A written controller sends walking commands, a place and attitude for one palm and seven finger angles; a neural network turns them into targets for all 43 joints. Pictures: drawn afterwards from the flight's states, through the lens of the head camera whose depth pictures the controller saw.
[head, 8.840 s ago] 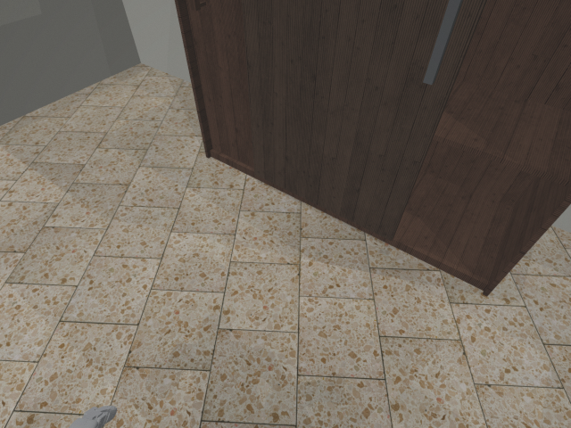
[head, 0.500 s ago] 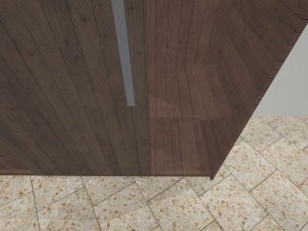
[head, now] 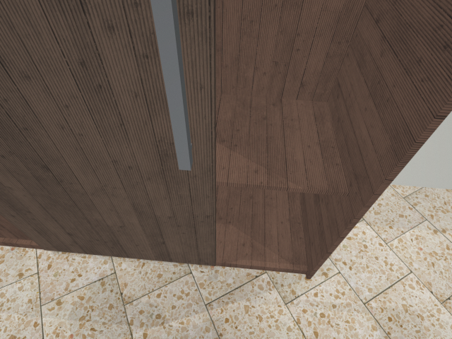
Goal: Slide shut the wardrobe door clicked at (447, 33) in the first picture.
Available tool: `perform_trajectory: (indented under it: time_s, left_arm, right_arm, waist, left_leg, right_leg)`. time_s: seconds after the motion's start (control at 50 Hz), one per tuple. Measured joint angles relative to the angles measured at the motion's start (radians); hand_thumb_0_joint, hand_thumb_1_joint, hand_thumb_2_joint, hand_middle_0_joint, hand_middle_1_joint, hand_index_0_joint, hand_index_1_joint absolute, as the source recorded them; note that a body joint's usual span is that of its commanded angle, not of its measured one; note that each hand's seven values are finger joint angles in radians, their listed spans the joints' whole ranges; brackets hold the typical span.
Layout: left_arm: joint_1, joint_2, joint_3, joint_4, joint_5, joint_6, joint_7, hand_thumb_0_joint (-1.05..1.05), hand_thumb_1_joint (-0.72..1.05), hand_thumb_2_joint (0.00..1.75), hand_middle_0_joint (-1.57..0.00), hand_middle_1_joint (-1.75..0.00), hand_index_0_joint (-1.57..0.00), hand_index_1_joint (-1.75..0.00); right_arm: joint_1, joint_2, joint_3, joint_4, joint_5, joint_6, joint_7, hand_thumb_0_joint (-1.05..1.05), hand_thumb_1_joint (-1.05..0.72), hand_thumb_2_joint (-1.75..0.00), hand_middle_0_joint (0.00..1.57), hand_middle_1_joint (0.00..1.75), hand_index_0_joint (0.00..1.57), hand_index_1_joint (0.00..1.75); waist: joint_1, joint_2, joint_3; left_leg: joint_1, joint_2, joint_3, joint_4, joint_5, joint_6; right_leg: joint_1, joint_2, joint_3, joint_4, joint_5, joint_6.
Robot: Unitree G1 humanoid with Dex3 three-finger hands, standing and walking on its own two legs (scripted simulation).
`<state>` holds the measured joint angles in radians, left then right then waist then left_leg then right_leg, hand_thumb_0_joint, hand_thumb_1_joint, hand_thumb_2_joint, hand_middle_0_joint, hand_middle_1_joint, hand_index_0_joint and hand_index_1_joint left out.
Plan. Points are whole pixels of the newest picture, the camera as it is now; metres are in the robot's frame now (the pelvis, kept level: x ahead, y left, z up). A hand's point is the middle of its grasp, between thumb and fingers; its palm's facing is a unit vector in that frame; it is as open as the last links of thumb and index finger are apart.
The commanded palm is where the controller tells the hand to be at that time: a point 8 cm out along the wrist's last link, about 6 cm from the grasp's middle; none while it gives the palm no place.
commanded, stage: come to a stop and stand still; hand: left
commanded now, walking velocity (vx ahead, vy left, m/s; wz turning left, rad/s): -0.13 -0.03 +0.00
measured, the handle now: (179, 94) +0.46 +0.14 +0.19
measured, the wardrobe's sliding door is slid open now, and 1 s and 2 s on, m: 0.40 0.40 0.40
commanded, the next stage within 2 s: look again from close up in 1.54 s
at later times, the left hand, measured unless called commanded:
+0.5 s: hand out of the picture +0.04 +0.15 -0.15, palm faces +0.02 -0.97 -0.25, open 7.4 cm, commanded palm none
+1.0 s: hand out of the picture +0.00 +0.18 -0.17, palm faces +0.04 -0.98 -0.19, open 7.4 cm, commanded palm none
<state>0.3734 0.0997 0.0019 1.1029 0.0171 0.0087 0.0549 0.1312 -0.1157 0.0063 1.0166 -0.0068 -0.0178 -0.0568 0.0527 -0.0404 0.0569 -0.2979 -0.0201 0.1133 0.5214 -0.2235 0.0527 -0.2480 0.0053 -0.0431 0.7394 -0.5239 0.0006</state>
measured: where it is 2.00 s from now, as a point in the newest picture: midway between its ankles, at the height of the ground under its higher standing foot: outside the picture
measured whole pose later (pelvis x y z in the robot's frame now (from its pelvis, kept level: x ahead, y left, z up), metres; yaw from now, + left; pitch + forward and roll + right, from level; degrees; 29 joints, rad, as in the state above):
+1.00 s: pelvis +0.00 +0.00 +0.01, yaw +1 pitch +0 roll +0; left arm 0.30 0.17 -0.01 1.08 0.02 -0.01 0.03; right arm 0.26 -0.17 0.02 1.11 -0.01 -0.02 -0.02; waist 0.01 -0.01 0.01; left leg -0.22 -0.01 0.06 0.47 -0.25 0.03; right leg -0.16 -0.02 -0.04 0.45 -0.29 0.00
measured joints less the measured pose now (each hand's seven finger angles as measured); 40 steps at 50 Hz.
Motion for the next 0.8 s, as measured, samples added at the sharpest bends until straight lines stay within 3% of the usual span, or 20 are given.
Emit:
perform_trajectory:
  time_s: [0.06, 0.12, 0.24, 0.3, 0.52, 0.62, 0.8]
  left_arm:
    - [-0.058, 0.016, 0.012, -0.039, 0.006, 0.005, 0.000, 0.01, 0.91, 0.90, -0.20, -0.30, -0.20, -0.30]
    - [-0.091, 0.041, 0.023, -0.074, 0.012, -0.003, 0.001, 0.00, 0.91, 0.90, -0.20, -0.30, -0.20, -0.30]
    - [-0.074, 0.061, 0.017, -0.116, 0.020, -0.005, 0.006, 0.00, 0.91, 0.90, -0.20, -0.30, -0.20, -0.30]
    - [-0.069, 0.069, 0.010, -0.138, 0.011, -0.009, 0.001, 0.00, 0.91, 0.90, -0.20, -0.30, -0.20, -0.30]
    - [-0.120, 0.086, -0.007, -0.175, 0.004, -0.008, -0.021, 0.01, 0.91, 0.90, -0.20, -0.30, -0.20, -0.30]
    - [-0.128, 0.088, -0.009, -0.162, -0.001, -0.005, -0.026, 0.01, 0.91, 0.90, -0.20, -0.30, -0.20, -0.30]
    - [-0.105, 0.086, -0.009, -0.098, -0.006, -0.013, -0.026, 0.01, 0.91, 0.90, -0.20, -0.30, -0.20, -0.30]
  right_arm:
    - [-0.021, -0.009, -0.013, -0.015, -0.002, 0.012, 0.004, -0.01, -0.92, -0.90, 0.20, 0.30, 0.20, 0.30]
    - [-0.022, -0.023, -0.021, -0.020, -0.007, 0.027, 0.018, -0.01, -0.92, -0.90, 0.20, 0.30, 0.20, 0.30]
    - [0.037, -0.063, -0.046, -0.042, -0.011, 0.055, 0.050, -0.01, -0.92, -0.90, 0.20, 0.30, 0.20, 0.30]
    - [0.081, -0.088, -0.049, -0.057, -0.010, 0.042, 0.053, -0.01, -0.92, -0.90, 0.20, 0.30, 0.20, 0.30]
    - [0.171, -0.088, -0.016, -0.012, -0.020, 0.048, 0.059, 0.00, -0.91, -0.90, 0.19, 0.30, 0.19, 0.30]
    - [0.207, -0.066, -0.001, 0.023, -0.021, 0.039, 0.057, 0.00, -0.91, -0.90, 0.19, 0.30, 0.20, 0.30]
    - [0.204, -0.037, 0.016, 0.072, -0.012, 0.018, 0.048, 0.00, -0.90, -0.90, 0.20, 0.30, 0.20, 0.30]
  waist:
    - [-0.003, 0.024, 0.020]
    - [-0.004, 0.041, 0.020]
    - [-0.034, 0.067, -0.022]
    - [-0.059, 0.077, -0.037]
    - [-0.083, 0.061, -0.053]
    - [-0.086, 0.040, -0.047]
    - [-0.068, 0.027, -0.035]
  left_leg:
    - [-0.006, -0.006, -0.004, -0.014, 0.024, -0.004]
    - [-0.033, -0.001, -0.016, 0.017, 0.024, -0.020]
    - [-0.035, 0.017, -0.061, 0.082, -0.068, -0.053]
    - [0.003, 0.025, -0.077, 0.047, -0.010, -0.051]
    - [0.005, 0.048, -0.082, 0.034, -0.011, -0.062]
    - [0.005, 0.045, -0.080, 0.009, -0.001, -0.060]
    - [0.031, 0.032, -0.070, -0.033, 0.001, -0.042]
  right_leg:
    - [-0.044, -0.038, 0.015, 0.001, 0.050, 0.007]
    - [-0.037, -0.052, 0.024, -0.089, 0.168, 0.004]
    - [-0.023, -0.022, -0.004, -0.120, 0.185, -0.041]
    - [-0.018, -0.012, -0.017, -0.101, 0.174, -0.044]
    - [0.005, 0.013, -0.021, -0.168, 0.221, -0.051]
    - [0.008, 0.011, -0.018, -0.200, 0.236, -0.043]
    - [0.040, 0.000, -0.009, -0.260, 0.251, -0.023]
